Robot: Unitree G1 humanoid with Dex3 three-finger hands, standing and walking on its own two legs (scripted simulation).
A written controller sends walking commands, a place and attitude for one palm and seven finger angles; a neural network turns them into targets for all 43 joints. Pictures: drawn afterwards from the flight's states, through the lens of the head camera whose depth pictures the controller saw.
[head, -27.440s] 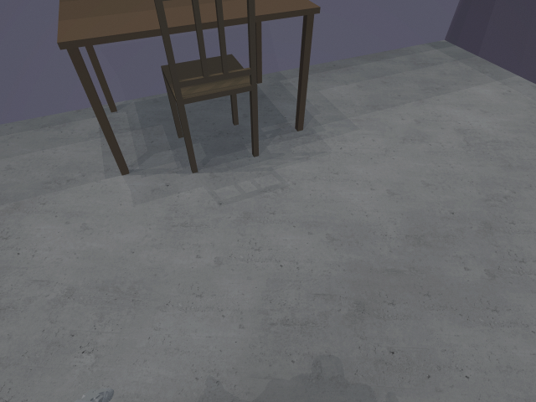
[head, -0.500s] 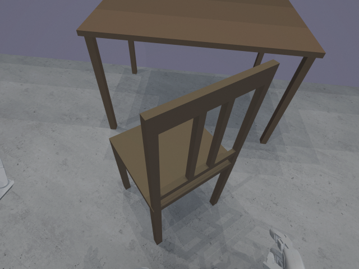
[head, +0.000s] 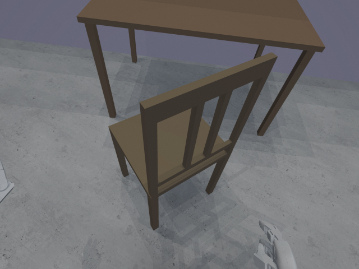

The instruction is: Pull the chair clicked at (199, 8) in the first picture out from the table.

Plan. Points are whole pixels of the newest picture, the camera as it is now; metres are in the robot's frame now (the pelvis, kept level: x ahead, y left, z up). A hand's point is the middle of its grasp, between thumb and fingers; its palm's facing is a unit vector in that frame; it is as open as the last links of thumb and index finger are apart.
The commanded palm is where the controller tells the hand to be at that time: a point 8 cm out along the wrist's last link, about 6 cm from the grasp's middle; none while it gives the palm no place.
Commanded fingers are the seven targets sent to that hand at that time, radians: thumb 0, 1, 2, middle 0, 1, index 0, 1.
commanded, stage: step back with the hand held close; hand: left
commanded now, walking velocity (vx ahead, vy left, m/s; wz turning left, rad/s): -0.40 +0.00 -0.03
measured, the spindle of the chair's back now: (191, 139) +0.49 +0.01 -0.07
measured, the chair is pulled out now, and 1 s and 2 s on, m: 0.53 0.53 0.53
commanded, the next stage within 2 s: stop stepping back and stand still in 0.08 s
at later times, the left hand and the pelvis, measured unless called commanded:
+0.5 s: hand out of the picture +0.09 +0.23 +0.15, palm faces +0.40 -0.81 -0.43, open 7.4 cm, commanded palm +0.05 +0.27 +0.18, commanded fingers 0.00 0.90 0.90 -0.20 -0.30 -0.20 -0.30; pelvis -0.10 -0.03 +0.00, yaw -1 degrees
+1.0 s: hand out of the picture +0.05 +0.25 +0.16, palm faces +0.46 -0.77 -0.45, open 7.4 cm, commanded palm +0.00 +0.28 +0.18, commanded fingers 0.00 0.90 0.90 -0.20 -0.30 -0.20 -0.30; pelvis -0.15 -0.02 +0.00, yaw +0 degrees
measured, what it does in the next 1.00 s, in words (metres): walks backwards: right foot, then left foot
